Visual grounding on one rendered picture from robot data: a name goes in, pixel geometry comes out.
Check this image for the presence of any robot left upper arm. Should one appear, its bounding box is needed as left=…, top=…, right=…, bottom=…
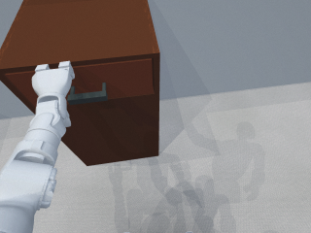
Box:
left=0, top=159, right=57, bottom=233

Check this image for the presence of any left robot hand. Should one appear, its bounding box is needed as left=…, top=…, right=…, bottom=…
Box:
left=31, top=60, right=75, bottom=127

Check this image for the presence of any handle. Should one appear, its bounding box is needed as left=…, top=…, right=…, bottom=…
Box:
left=67, top=83, right=108, bottom=105

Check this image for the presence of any drawer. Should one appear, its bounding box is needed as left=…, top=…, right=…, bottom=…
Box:
left=5, top=58, right=154, bottom=107

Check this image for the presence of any cabinet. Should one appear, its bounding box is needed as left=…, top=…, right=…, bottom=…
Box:
left=0, top=0, right=160, bottom=166

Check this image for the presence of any left robot forearm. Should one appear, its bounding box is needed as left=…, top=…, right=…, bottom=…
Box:
left=0, top=92, right=67, bottom=183

